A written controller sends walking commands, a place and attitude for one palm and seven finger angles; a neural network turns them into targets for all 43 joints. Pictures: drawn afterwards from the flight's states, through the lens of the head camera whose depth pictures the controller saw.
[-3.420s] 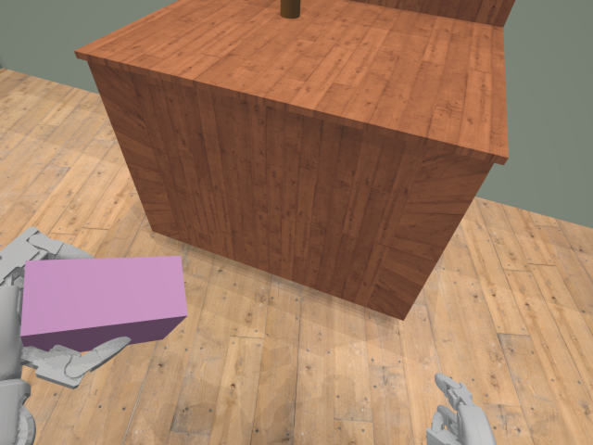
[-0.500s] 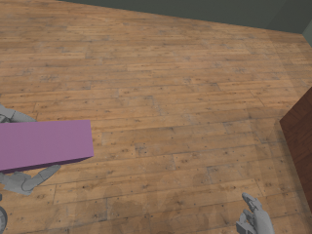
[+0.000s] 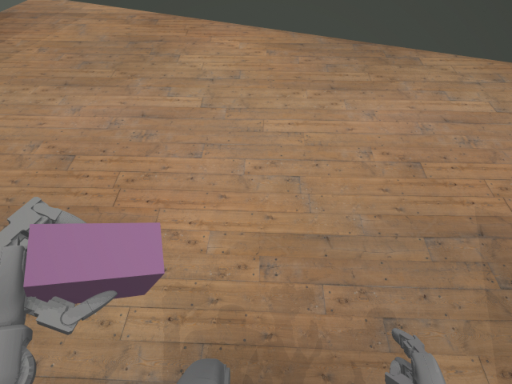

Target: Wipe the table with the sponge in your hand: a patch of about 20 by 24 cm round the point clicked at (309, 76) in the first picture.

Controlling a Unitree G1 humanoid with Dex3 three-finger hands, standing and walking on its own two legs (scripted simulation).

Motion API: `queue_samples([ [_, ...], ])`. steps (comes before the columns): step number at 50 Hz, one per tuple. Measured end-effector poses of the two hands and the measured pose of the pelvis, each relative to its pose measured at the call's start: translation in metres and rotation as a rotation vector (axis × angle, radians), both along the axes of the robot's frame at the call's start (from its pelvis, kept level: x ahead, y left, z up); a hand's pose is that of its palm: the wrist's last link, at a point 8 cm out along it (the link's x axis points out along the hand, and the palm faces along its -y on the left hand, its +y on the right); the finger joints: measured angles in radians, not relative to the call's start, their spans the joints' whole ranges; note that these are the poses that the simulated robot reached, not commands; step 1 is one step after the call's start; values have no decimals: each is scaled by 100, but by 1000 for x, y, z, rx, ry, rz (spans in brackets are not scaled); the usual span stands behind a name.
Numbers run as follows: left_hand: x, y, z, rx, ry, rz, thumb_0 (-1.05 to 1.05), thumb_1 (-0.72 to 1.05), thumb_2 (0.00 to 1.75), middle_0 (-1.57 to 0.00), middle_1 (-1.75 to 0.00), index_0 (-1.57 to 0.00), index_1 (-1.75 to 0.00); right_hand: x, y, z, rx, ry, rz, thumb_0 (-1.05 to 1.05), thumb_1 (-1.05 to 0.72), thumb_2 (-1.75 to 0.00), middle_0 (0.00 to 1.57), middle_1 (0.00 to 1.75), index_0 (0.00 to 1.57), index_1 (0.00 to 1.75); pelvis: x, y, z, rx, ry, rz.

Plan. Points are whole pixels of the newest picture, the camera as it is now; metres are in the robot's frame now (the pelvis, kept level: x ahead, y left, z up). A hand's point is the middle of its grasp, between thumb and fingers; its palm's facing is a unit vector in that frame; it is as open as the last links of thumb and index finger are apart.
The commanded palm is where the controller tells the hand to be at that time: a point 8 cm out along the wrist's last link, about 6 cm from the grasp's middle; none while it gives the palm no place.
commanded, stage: walk around to get in front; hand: left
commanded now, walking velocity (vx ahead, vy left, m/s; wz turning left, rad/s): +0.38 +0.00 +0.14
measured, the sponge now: (116, 263) +0.23 +0.20 +0.12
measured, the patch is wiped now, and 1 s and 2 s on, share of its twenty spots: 0.00 0.00 0.00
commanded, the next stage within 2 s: turn to face it in 1.66 s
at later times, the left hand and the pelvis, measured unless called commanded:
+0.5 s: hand (94, 158) +0.35 +0.25 +0.19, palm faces +0.35 -0.79 -0.50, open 10.6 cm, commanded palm +0.30 +0.30 +0.18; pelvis +0.14 +0.02 +0.01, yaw +0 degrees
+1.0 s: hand (136, 100) +0.47 +0.23 +0.20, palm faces +0.43 -0.75 -0.51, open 10.6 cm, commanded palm +0.42 +0.27 +0.18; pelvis +0.28 -0.02 +0.01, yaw +4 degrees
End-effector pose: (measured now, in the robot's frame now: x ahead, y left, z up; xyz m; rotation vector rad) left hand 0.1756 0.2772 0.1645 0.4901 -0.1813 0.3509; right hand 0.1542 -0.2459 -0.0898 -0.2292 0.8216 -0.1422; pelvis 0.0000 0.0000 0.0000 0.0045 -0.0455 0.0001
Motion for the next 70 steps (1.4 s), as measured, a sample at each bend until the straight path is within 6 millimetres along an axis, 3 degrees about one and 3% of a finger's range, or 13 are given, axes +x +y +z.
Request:
queue_samples([
  [4, 18, 1, 17, 19, -80, -59, -1, -53, 100, -67, -136, -67, -136, 20, -11, 27, -100, -18, 1, 1, -91, -90, 20, 30, 20, 30, 20, 4, 5, 5, 22, 16],
  [8, 37, 19, 34, 57, -222, -78, -1, -53, 100, -67, -136, -67, -136, 47, -6, 39, -166, -68, -22, 1, -91, -90, 20, 30, 20, 30, 46, 20, -4, -17, 24, 14],
  [15, 87, 49, 38, 63, -214, -7, -1, -53, 100, -67, -136, -67, -136, 87, 49, 32, -7, -102, -34, 1, -91, -90, 19, 29, 20, 30, 85, 33, 6, -38, 34, 8],
  [20, 112, 34, 37, 46, -123, -31, -1, -53, 100, -67, -136, -67, -136, 105, 83, 20, 112, -61, 12, 1, -90, -90, 20, 30, 20, 30, 112, 32, 13, -38, 53, 2],
  [24, 132, 15, 40, 96, -68, -62, -1, -53, 100, -67, -136, -67, -136, 122, 89, 6, 159, -17, 38, 1, -90, -90, 20, 30, 21, 30, 137, 22, 13, -22, 51, 3],
  [28, 159, 2, 45, 184, -59, -41, -1, -53, 100, -67, -136, -67, -136, 148, 72, -14, 177, 11, 47, 1, -90, -90, 20, 30, 21, 30, 166, 4, 2, -12, 36, 15],
  [32, 181, -10, 39, 195, -100, 3, -1, -53, 100, -67, -136, -67, -136, 184, 39, -35, 145, 22, 55, 1, -90, -90, 20, 30, 21, 30, 185, -12, -14, -4, 10, 35],
  [40, 213, -28, 27, 99, -10, -4, -1, -53, 100, -67, -136, -67, -136, 235, -26, 1, 24, -19, 5, 1, -91, -90, 20, 30, 20, 30, 221, -25, 4, 27, 22, 42],
  [46, 237, -30, 50, 136, -56, -19, -1, -53, 100, -67, -136, -68, -136, 264, -42, 19, -42, -13, 12, 1, -91, -90, 20, 29, 20, 30, 254, -28, 13, 44, 48, 64],
  [52, 265, -5, 49, 124, -83, 62, -1, -53, 100, -67, -136, -68, -136, 298, -20, 16, -31, 4, 23, 1, -91, -90, 19, 29, 20, 30, 294, -16, 11, 31, 60, 80],
  [61, 333, 30, 14, 25, -134, 103, -1, -53, 100, -67, -136, -68, -136, 372, 50, 2, 29, -34, 90, 1, -91, -90, 20, 30, 20, 30, 351, 8, -8, 28, 24, 93],
  [66, 364, 18, 37, 74, -141, 29, -1, -53, 100, -67, -136, -68, -136, 406, 81, 12, 124, -57, 135, 1, -90, -90, 20, 30, 21, 30, 378, 5, 4, -6, 41, 102],
  [70, 378, 5, 61, 149, -149, 5, -1, -53, 100, -67, -136, -68, -136, 430, 82, 13, 156, -49, 148, 1, -90, -90, 20, 30, 21, 30, 406, 0, 12, -25, 57, 93],
])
